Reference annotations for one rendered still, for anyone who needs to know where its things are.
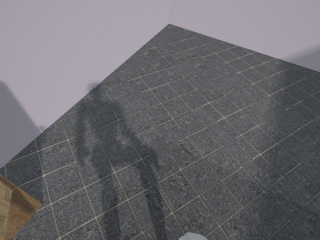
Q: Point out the cupboard door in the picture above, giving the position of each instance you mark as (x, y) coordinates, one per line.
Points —
(5, 201)

